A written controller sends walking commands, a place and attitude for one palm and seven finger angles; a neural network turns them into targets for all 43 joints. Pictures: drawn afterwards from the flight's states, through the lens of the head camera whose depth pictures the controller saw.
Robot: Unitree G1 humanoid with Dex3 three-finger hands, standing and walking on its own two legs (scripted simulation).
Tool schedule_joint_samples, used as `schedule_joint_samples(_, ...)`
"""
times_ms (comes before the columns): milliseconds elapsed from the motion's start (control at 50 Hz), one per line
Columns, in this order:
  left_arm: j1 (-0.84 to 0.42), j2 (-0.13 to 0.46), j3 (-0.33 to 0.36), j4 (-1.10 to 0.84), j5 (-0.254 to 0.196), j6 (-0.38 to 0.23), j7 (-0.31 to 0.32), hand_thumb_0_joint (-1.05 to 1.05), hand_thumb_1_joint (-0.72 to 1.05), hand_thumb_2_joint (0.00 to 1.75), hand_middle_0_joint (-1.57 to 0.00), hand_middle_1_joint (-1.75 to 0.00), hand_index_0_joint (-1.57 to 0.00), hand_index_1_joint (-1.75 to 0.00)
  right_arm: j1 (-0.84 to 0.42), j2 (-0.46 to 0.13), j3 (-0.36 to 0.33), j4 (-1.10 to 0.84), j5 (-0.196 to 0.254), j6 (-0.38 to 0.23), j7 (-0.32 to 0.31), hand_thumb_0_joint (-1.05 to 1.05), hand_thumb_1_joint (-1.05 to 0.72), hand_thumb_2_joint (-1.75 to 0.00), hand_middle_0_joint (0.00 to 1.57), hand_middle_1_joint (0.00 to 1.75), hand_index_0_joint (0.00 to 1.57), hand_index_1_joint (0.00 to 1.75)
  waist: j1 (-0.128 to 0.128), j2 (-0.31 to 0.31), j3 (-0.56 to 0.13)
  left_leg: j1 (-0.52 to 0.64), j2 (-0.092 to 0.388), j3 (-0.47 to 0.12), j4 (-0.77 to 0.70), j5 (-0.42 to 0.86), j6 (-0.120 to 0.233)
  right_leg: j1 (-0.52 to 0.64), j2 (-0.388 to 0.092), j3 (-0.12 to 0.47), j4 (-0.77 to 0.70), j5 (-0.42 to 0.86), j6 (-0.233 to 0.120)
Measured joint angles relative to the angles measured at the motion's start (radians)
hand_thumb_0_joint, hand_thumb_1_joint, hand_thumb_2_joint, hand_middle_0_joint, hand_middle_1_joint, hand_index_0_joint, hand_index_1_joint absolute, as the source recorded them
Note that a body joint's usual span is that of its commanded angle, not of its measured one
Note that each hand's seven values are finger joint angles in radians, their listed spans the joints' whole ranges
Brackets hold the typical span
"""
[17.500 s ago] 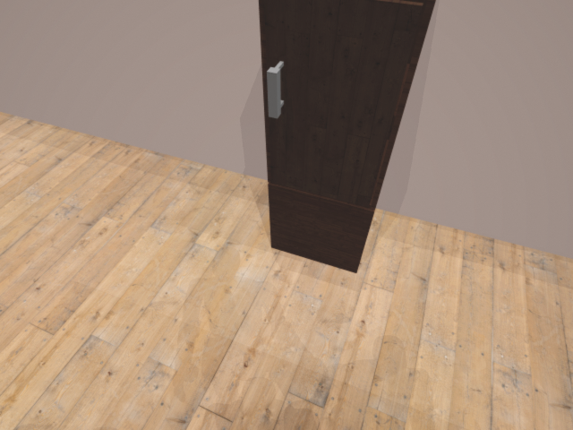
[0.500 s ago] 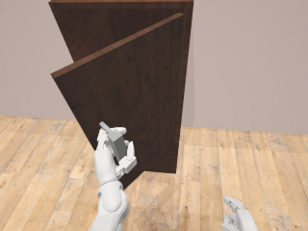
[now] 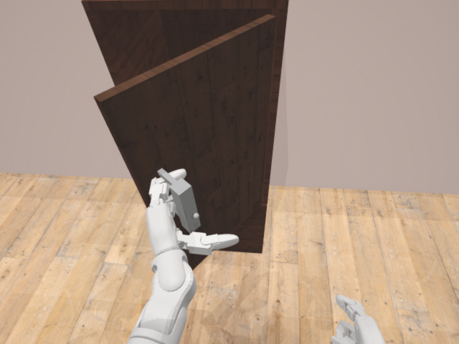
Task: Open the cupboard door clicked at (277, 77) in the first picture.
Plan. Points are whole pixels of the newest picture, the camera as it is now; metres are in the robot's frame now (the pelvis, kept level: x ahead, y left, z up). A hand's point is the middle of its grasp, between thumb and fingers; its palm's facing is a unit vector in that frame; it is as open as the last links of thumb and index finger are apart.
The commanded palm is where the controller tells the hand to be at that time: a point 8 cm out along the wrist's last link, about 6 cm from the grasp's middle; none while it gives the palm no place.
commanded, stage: open thumb and fingers to let go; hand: left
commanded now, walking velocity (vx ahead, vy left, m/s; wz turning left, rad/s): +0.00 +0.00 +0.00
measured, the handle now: (178, 200) +0.35 +0.11 +0.06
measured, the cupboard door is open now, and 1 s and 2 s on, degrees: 51 53 53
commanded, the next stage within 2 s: slide the hand sideways off the handle in 0.16 s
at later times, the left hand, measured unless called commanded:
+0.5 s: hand (193, 235) +0.28 +0.08 +0.07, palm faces -0.20 -0.98 -0.03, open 16.4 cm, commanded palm +0.27 +0.12 +0.06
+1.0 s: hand (172, 252) +0.25 +0.11 +0.07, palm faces -0.10 -1.00 +0.00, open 16.3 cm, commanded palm +0.22 +0.17 +0.06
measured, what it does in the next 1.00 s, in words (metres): stands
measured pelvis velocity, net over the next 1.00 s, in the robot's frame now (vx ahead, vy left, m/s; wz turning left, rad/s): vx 0.01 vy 0.03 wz -0.02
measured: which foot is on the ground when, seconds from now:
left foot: down 0.00-1.00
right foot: down 0.00-1.00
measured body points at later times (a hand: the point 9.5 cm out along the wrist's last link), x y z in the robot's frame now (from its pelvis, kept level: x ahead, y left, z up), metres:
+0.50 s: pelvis -0.01 +0.04 -0.01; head +0.01 +0.02 +0.44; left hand +0.29 +0.13 +0.07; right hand +0.16 -0.18 -0.10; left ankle +0.02 +0.14 -0.70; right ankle +0.02 -0.07 -0.70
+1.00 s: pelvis +0.01 +0.03 -0.01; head +0.04 +0.02 +0.44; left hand +0.25 +0.16 +0.07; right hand +0.19 -0.19 -0.08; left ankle +0.02 +0.14 -0.70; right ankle +0.02 -0.07 -0.70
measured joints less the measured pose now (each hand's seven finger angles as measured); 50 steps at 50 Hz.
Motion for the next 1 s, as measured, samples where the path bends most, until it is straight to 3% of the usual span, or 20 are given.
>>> schedule_joint_samples(180, -0.028, -0.022, -0.057, 0.022, 0.042, 0.006, 0.045, -0.01, -0.49, 0.30, -0.23, -0.65, -0.23, -0.64, -0.010, 0.016, 0.009, -0.014, -0.004, 0.004, 0.013, 0.01, -0.91, -0.90, 0.20, 0.30, 0.20, 0.30, 0.005, -0.007, -0.003, -0.023, -0.009, 0.015, 0.037, -0.017, 0.022, -0.018, -0.009, 0.015, 0.020, -0.003, 0.022)
schedule_joint_samples(300, -0.035, -0.015, -0.086, 0.009, 0.056, 0.027, 0.045, -0.01, -0.50, 0.30, -0.30, -0.53, -0.28, -0.54, -0.017, 0.025, 0.017, -0.015, -0.003, 0.017, 0.021, 0.01, -0.91, -0.90, 0.20, 0.30, 0.20, 0.30, 0.009, -0.007, 0.000, -0.036, -0.014, 0.019, 0.061, -0.027, 0.034, -0.027, -0.016, 0.020, 0.035, -0.006, 0.033)
schedule_joint_samples(340, -0.024, 0.021, -0.085, -0.002, 0.058, 0.006, -0.068, -0.01, -0.50, 0.30, -0.29, -0.49, -0.23, -0.50, -0.007, 0.022, 0.021, -0.029, 0.005, 0.017, 0.020, 0.01, -0.91, -0.90, 0.20, 0.30, 0.20, 0.30, 0.012, -0.010, 0.004, -0.044, -0.020, 0.018, 0.070, -0.027, 0.039, -0.034, -0.021, 0.018, 0.044, -0.008, 0.036)
schedule_joint_samples(380, -0.018, 0.081, -0.090, -0.011, 0.038, -0.016, -0.220, -0.01, -0.50, 0.30, -0.26, -0.45, -0.17, -0.45, 0.010, 0.014, 0.024, -0.046, 0.020, 0.008, 0.014, 0.01, -0.91, -0.90, 0.20, 0.30, 0.20, 0.30, 0.017, -0.006, 0.012, -0.047, -0.024, 0.016, 0.079, -0.029, 0.043, -0.034, -0.026, 0.017, 0.052, -0.010, 0.039)
schedule_joint_samples(440, -0.024, 0.152, -0.107, -0.021, -0.043, -0.024, -0.407, -0.01, -0.50, 0.30, -0.23, -0.39, -0.11, -0.39, 0.029, -0.005, 0.032, -0.064, 0.049, -0.013, 0.000, 0.01, -0.91, -0.90, 0.20, 0.30, 0.20, 0.30, 0.018, 0.010, 0.028, -0.038, -0.027, 0.015, 0.084, -0.030, 0.049, -0.020, -0.029, 0.015, 0.049, -0.008, 0.045)
schedule_joint_samples(480, -0.027, 0.158, -0.107, -0.023, -0.095, -0.010, -0.460, -0.01, -0.50, 0.30, -0.21, -0.36, -0.10, -0.37, 0.035, -0.013, 0.039, -0.065, 0.063, -0.028, -0.007, 0.01, -0.91, -0.90, 0.20, 0.30, 0.20, 0.30, 0.015, 0.014, 0.034, -0.029, -0.029, 0.020, 0.077, -0.027, 0.052, -0.012, -0.031, 0.020, 0.041, -0.003, 0.050)
schedule_joint_samples(540, -0.011, 0.128, -0.091, -0.037, -0.119, 0.014, -0.452, -0.01, -0.50, 0.30, -0.18, -0.34, -0.11, -0.34, 0.044, -0.015, 0.041, -0.073, 0.068, -0.043, -0.004, 0.01, -0.91, -0.90, 0.20, 0.30, 0.20, 0.30, 0.010, 0.008, 0.032, -0.018, -0.031, 0.033, 0.061, -0.021, 0.056, -0.009, -0.032, 0.034, 0.032, 0.005, 0.055)
schedule_joint_samples(680, 0.091, 0.104, -0.088, -0.131, -0.058, 0.007, -0.402, -0.01, -0.50, 0.30, -0.14, -0.31, -0.13, -0.31, 0.063, -0.009, 0.039, -0.111, 0.056, -0.049, 0.023, 0.01, -0.91, -0.90, 0.20, 0.30, 0.20, 0.30, 0.000, -0.013, 0.019, -0.014, -0.025, 0.051, 0.055, -0.028, 0.058, -0.015, -0.026, 0.052, 0.034, 0.001, 0.056)
schedule_joint_samples(760, 0.150, 0.129, -0.085, -0.185, -0.053, 0.010, -0.419, -0.01, -0.50, 0.30, -0.14, -0.30, -0.14, -0.30, 0.063, -0.012, 0.040, -0.126, 0.055, -0.041, 0.021, 0.01, -0.91, -0.90, 0.20, 0.30, 0.20, 0.30, 0.000, -0.015, 0.019, -0.012, -0.019, 0.050, 0.063, -0.039, 0.055, -0.013, -0.020, 0.051, 0.038, -0.007, 0.054)
schedule_joint_samples(1000, 0.336, 0.178, -0.027, -0.353, -0.102, 0.003, -0.497, -0.01, -0.50, 0.30, -0.16, -0.31, -0.16, -0.31, 0.056, -0.019, 0.035, -0.152, 0.060, -0.070, 0.010, 0.01, -0.91, -0.90, 0.20, 0.30, 0.20, 0.30, 0.009, -0.005, 0.009, -0.025, -0.012, 0.031, 0.081, -0.067, 0.041, -0.020, -0.012, 0.033, 0.052, -0.038, 0.042)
